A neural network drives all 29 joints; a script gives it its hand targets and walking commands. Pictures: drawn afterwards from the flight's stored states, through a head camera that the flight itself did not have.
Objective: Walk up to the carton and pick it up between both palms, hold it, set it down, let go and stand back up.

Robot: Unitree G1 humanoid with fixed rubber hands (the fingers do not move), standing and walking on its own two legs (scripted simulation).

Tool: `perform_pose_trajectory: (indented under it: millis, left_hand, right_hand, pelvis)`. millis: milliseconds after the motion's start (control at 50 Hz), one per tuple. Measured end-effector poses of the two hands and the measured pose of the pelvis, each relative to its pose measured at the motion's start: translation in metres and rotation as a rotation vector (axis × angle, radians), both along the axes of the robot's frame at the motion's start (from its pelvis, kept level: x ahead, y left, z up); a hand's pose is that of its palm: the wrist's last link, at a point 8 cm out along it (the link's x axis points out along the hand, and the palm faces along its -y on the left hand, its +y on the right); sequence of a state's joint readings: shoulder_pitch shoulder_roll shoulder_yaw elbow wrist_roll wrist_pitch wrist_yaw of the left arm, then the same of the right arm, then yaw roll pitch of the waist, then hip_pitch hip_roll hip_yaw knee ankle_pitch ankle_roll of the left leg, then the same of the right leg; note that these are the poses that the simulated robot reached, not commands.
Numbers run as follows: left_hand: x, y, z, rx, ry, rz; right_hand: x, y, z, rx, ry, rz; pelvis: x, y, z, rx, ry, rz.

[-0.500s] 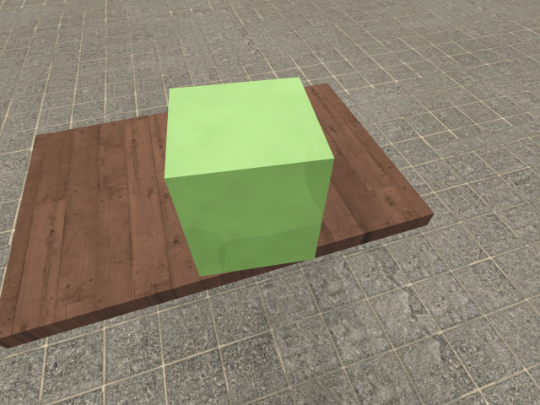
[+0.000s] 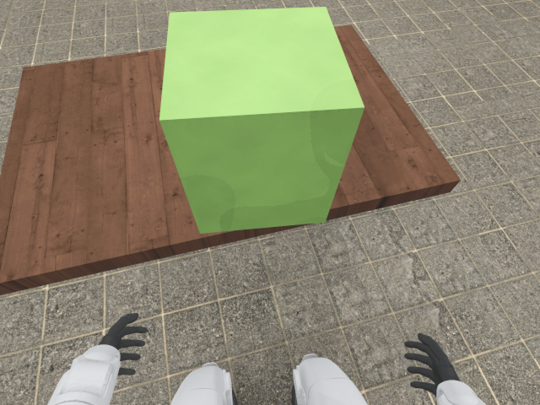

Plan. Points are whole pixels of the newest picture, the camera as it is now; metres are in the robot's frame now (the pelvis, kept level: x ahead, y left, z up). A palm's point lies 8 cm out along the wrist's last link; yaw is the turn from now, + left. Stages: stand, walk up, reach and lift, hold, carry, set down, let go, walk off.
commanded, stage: reach and lift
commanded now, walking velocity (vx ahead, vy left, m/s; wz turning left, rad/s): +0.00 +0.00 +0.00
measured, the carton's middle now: (257, 130) +0.47 +0.00 +0.10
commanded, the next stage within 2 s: none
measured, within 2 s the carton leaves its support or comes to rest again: neither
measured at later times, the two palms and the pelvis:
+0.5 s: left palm (97, 333) +0.22 +0.23 -0.02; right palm (433, 351) +0.17 -0.24 -0.05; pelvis +0.04 -0.01 +0.04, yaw +1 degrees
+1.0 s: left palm (89, 339) +0.21 +0.23 +0.01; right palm (432, 329) +0.19 -0.22 +0.00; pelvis +0.05 +0.00 +0.05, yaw +0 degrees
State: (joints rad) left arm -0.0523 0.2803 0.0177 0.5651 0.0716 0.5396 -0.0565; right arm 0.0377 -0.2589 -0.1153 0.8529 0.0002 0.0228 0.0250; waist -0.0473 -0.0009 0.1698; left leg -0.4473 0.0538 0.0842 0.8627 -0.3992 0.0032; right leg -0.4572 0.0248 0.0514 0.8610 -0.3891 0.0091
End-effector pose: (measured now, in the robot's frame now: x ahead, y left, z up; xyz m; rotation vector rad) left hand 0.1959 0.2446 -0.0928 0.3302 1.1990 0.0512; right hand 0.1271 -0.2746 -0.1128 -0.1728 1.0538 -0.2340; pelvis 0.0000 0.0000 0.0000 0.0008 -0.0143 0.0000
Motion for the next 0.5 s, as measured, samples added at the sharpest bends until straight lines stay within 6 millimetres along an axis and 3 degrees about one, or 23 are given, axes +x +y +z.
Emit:
perform_pose_trajectory:
  millis: [80,160,300,500]
  left_hand:
    - [0.018,-0.012,0.022,-0.010,-0.089,-0.041]
    - [0.010,-0.016,0.035,-0.028,-0.119,-0.033]
    - [0.000,-0.006,0.044,-0.016,-0.158,0.012]
    - [0.023,-0.010,0.070,-0.035,-0.290,0.023]
  right_hand:
    - [0.035,0.010,0.025,0.022,-0.112,-0.001]
    - [0.049,0.020,0.048,0.029,-0.154,0.031]
    - [0.048,0.030,0.054,0.047,-0.158,0.049]
    - [0.042,0.035,0.065,0.063,-0.228,0.041]
  pelvis:
    - [0.005,-0.001,0.006,-0.013,-0.040,0.004]
    - [0.016,-0.003,0.019,-0.012,-0.050,0.013]
    - [0.028,-0.006,0.031,-0.009,-0.039,0.026]
    - [0.042,-0.007,0.044,0.001,-0.062,0.011]
